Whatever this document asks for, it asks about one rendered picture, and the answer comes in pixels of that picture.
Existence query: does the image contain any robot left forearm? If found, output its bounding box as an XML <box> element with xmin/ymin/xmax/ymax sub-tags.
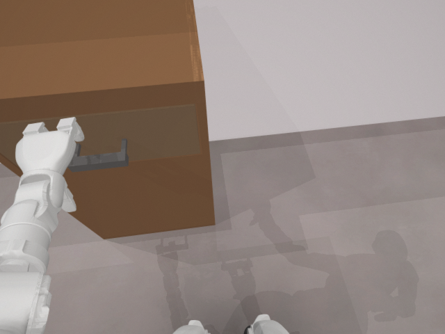
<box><xmin>0</xmin><ymin>169</ymin><xmax>65</xmax><ymax>275</ymax></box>

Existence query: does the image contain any robot right shin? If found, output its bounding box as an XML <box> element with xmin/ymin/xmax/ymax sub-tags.
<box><xmin>253</xmin><ymin>315</ymin><xmax>270</xmax><ymax>325</ymax></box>

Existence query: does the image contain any robot left upper arm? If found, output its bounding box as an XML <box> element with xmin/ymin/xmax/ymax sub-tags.
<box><xmin>0</xmin><ymin>271</ymin><xmax>51</xmax><ymax>334</ymax></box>

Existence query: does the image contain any drawer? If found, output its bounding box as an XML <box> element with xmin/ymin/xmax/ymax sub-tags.
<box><xmin>0</xmin><ymin>104</ymin><xmax>200</xmax><ymax>167</ymax></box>

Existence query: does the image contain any cabinet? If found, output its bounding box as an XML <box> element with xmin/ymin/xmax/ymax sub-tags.
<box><xmin>0</xmin><ymin>0</ymin><xmax>215</xmax><ymax>239</ymax></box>

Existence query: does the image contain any robot left hand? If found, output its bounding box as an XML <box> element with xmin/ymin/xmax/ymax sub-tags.
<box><xmin>15</xmin><ymin>117</ymin><xmax>84</xmax><ymax>212</ymax></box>

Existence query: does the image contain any handle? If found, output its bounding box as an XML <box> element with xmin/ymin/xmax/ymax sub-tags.
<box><xmin>68</xmin><ymin>138</ymin><xmax>129</xmax><ymax>172</ymax></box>

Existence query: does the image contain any robot right thigh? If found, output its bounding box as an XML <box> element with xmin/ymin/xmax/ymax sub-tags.
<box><xmin>248</xmin><ymin>320</ymin><xmax>289</xmax><ymax>334</ymax></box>

